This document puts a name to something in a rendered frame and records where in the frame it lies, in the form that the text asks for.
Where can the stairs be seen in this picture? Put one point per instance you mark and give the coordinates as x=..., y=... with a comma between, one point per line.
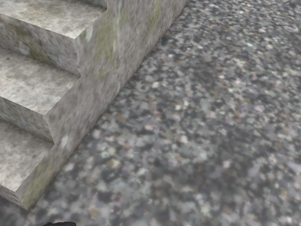
x=62, y=64

